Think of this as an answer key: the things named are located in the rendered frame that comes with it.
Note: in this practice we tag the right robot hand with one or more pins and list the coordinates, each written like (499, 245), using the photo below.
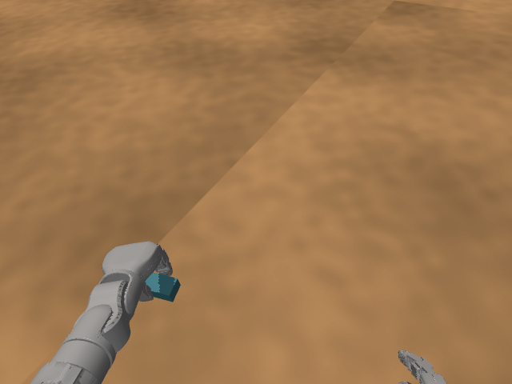
(420, 368)

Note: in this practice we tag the left robot hand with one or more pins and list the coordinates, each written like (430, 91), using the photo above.
(142, 258)

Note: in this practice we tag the small box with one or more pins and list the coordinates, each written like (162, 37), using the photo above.
(163, 287)

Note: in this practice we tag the left robot arm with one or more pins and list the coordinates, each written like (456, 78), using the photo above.
(99, 333)

